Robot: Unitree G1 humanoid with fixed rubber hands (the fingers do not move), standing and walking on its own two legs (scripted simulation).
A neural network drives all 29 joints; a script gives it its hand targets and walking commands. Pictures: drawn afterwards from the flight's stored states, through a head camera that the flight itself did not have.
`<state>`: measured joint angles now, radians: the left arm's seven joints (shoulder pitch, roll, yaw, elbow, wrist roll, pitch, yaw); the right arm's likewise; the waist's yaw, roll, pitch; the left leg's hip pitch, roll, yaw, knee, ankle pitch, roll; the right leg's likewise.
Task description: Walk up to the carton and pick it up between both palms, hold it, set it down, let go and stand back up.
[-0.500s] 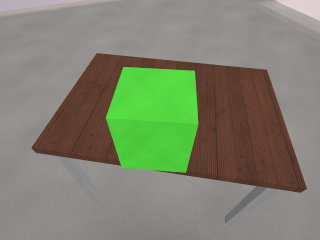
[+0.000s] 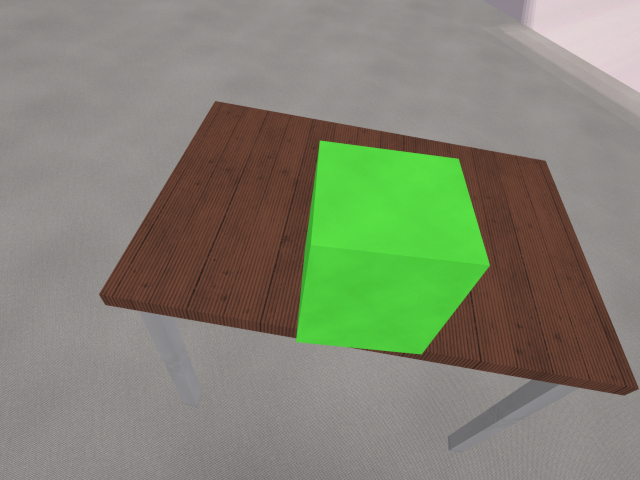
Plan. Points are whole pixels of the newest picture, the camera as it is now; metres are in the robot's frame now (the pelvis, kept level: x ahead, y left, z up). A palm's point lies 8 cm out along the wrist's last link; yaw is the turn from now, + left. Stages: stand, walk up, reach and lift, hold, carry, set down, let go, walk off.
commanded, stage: walk up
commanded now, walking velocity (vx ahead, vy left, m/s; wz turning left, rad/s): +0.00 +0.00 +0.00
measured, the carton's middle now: (373, 254) +0.44 -0.05 +0.01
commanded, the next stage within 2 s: none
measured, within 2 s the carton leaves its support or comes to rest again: neither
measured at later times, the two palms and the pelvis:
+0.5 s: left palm out of the picture -0.04 +0.20 -0.15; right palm out of the picture -0.04 -0.21 -0.15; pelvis -0.01 +0.00 +0.00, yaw +1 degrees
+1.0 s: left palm out of the picture +0.03 +0.18 -0.16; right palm out of the picture -0.07 -0.31 -0.13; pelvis -0.02 -0.07 -0.01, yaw -1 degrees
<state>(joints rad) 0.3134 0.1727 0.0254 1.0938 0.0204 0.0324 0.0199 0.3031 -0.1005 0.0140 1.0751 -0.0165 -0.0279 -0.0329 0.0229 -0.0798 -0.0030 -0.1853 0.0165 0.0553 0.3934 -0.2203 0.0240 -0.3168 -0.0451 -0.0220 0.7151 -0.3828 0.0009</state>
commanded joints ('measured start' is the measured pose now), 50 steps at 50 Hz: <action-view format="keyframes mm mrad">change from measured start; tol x16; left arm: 1 51 33 -2 -7 -25 -22 16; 50 80 64 37 -69 -28 -35 3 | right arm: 1 68 -111 -6 -1 -6 -17 -13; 33 110 -82 -21 73 10 10 -6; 36 218 -291 -88 29 -26 27 -51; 50 39 -222 -87 1 -15 32 -22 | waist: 1 -11 304 9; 9 -27 -109 64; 22 -20 134 114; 34 -115 -71 144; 50 20 419 -28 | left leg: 1 78 165 -154 -81 409 102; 5 90 147 -145 19 522 80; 8 13 77 -98 -83 124 38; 33 23 77 -107 -82 92 21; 37 23 526 -539 -182 40 235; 41 -133 325 -265 -196 -69 116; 50 -14 76 -9 83 218 74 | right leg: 1 23 16 -4 -156 0 4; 4 151 -18 13 -435 291 0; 6 351 -87 67 -342 524 -13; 10 102 -59 55 -401 325 -23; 33 133 -59 56 -413 225 -34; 35 -202 30 -73 -40 -23 28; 37 -198 -15 -2 233 -120 21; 42 -169 -7 36 351 52 42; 50 127 86 -114 -355 219 67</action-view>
